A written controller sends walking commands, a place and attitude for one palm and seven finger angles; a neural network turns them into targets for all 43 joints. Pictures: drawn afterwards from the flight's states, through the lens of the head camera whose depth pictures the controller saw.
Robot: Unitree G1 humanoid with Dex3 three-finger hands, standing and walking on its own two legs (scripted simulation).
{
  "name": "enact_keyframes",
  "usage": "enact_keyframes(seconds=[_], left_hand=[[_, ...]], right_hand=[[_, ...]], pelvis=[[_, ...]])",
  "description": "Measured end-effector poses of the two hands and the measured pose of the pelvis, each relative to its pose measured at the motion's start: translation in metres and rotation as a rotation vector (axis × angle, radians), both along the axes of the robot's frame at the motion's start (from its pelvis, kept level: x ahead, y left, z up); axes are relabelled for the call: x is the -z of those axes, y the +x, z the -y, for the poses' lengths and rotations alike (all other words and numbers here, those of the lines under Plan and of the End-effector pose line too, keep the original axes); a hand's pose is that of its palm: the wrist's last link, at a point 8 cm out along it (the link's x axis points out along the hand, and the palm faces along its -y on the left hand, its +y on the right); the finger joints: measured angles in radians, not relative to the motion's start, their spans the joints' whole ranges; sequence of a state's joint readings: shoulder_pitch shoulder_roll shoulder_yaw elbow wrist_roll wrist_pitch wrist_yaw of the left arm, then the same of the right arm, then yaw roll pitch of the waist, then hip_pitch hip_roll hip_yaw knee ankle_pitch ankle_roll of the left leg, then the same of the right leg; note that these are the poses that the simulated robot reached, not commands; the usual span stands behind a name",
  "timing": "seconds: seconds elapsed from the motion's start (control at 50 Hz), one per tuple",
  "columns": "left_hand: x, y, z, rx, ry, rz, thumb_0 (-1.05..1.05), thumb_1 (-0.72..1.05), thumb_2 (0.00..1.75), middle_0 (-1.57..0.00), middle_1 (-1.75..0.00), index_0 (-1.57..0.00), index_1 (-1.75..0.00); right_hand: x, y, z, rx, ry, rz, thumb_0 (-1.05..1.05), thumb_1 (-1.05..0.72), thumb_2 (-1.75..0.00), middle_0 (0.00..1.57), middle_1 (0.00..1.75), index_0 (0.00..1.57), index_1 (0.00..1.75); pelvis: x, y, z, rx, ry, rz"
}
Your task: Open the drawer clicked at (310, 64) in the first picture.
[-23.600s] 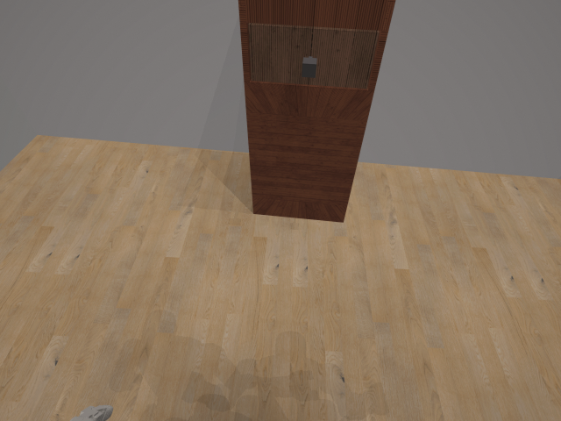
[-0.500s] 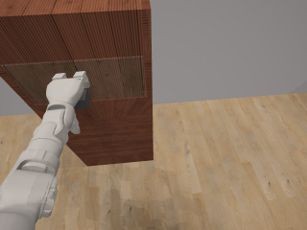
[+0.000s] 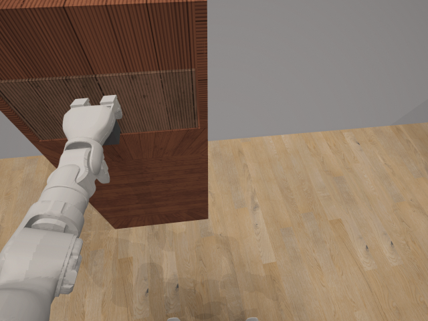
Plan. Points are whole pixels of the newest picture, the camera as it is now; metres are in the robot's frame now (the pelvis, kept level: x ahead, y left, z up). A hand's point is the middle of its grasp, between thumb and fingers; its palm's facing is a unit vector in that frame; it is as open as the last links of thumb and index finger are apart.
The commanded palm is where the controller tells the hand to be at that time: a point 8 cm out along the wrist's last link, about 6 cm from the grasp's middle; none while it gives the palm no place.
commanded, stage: lower the fingers behind the handle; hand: left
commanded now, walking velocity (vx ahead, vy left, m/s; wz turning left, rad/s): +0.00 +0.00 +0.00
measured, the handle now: (107, 123) +0.51 +0.21 +0.03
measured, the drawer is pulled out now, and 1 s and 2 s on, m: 0.00 0.00 0.07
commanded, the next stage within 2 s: close the thumb around the handle in 0.20 s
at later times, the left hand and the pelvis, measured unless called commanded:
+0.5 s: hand (102, 141) +0.47 +0.22 +0.02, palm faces -0.05 -0.04 -1.00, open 12.8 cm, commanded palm +0.45 +0.23 +0.08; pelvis +0.00 +0.00 +0.00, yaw +0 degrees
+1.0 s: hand (103, 145) +0.47 +0.22 +0.02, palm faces -0.05 -0.04 -1.00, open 8.1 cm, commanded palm +0.45 +0.22 +0.08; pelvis +0.01 +0.00 +0.00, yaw +0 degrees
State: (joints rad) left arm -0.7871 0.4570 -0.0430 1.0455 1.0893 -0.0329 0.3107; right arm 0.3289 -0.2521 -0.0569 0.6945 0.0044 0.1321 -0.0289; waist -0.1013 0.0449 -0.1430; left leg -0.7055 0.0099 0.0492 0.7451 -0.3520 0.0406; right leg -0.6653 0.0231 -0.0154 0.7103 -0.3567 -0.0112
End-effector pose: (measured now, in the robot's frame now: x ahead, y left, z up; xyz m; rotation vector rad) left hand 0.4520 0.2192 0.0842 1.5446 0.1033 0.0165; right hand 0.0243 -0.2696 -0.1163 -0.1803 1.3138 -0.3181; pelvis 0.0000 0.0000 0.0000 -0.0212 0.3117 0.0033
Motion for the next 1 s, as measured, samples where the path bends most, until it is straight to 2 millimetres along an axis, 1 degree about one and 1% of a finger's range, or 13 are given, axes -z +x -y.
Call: enact_keyframes(seconds=[0.1, 0.22, 0.3, 0.4, 0.46, 0.54, 0.66, 0.78, 0.88, 1.0], left_hand=[[0.006, -0.001, -0.001, 0.012, -0.004, -0.011, 0.00, -0.49, 0.30, -0.32, -1.20, -0.30, -1.21], [0.008, -0.001, -0.002, 0.022, -0.002, 0.012, 0.00, -0.49, 0.30, -0.32, -1.20, -0.31, -1.21], [0.008, 0.001, -0.001, 0.011, -0.005, 0.018, 0.00, -0.49, 0.30, -0.32, -1.20, -0.33, -1.21], [0.008, 0.002, 0.000, -0.001, -0.012, 0.011, 0.00, -0.46, 0.32, -0.32, -1.20, -0.33, -1.21], [0.007, 0.002, 0.000, 0.000, -0.013, 0.005, 0.00, -0.39, 0.35, -0.33, -1.21, -0.33, -1.21], [0.006, 0.001, -0.001, 0.003, -0.016, 0.005, 0.00, -0.24, 0.41, -0.34, -1.22, -0.33, -1.22], [0.007, 0.001, -0.001, 0.008, -0.011, 0.009, 0.00, 0.05, 0.54, -0.36, -1.25, -0.34, -1.24], [0.009, 0.000, -0.001, 0.007, -0.012, -0.001, 0.00, 0.34, 0.67, -0.38, -1.29, -0.35, -1.27], [0.012, -0.003, -0.001, 0.008, -0.027, -0.003, 0.02, 0.40, 0.71, -0.40, -1.32, -0.27, -1.30], [0.012, -0.004, 0.000, 0.005, -0.017, 0.008, 0.01, 0.40, 0.73, -0.41, -1.34, -0.27, -1.33]], right_hand=[[0.001, -0.011, -0.001, 0.010, -0.003, -0.022, 0.00, -0.90, -0.90, 0.20, 0.30, 0.20, 0.30], [0.004, -0.021, -0.003, 0.012, 0.003, -0.056, 0.00, -0.90, -0.90, 0.20, 0.30, 0.20, 0.30], [0.006, -0.022, -0.005, 0.015, 0.010, -0.065, 0.00, -0.90, -0.90, 0.20, 0.30, 0.20, 0.30], [0.006, -0.017, -0.006, 0.017, 0.017, -0.055, 0.01, -0.90, -0.90, 0.20, 0.30, 0.20, 0.30], [0.005, -0.012, -0.005, 0.014, 0.017, -0.043, 0.00, -0.90, -0.90, 0.20, 0.30, 0.20, 0.30], [0.004, -0.004, -0.004, 0.007, 0.015, -0.027, 0.00, -0.90, -0.90, 0.20, 0.30, 0.20, 0.30], [0.003, 0.007, -0.001, -0.003, 0.009, -0.009, 0.00, -0.90, -0.90, 0.20, 0.30, 0.20, 0.30], [0.003, 0.013, 0.001, -0.011, 0.007, -0.005, 0.00, -0.90, -0.90, 0.20, 0.30, 0.20, 0.30], [0.003, 0.016, 0.002, -0.012, 0.006, -0.002, 0.00, -0.90, -0.90, 0.20, 0.30, 0.20, 0.30], [0.005, 0.015, 0.002, -0.013, 0.012, -0.010, 0.00, -0.90, -0.90, 0.20, 0.30, 0.20, 0.30]], pelvis=[[0.001, -0.001, -0.001, 0.002, -0.001, -0.004], [0.003, -0.001, -0.002, -0.002, -0.004, -0.013], [0.003, 0.000, -0.002, -0.002, -0.004, -0.016], [0.002, 0.002, -0.002, 0.002, -0.004, -0.013], [0.001, 0.004, -0.002, 0.003, -0.003, -0.010], [0.000, 0.005, -0.001, 0.003, -0.002, -0.007], [0.000, 0.007, 0.000, 0.000, -0.002, -0.008], [0.000, 0.010, 0.001, -0.001, -0.001, -0.009], [-0.001, 0.011, 0.002, -0.002, 0.000, -0.006], [0.000, 0.011, 0.003, -0.004, 0.000, -0.007]])
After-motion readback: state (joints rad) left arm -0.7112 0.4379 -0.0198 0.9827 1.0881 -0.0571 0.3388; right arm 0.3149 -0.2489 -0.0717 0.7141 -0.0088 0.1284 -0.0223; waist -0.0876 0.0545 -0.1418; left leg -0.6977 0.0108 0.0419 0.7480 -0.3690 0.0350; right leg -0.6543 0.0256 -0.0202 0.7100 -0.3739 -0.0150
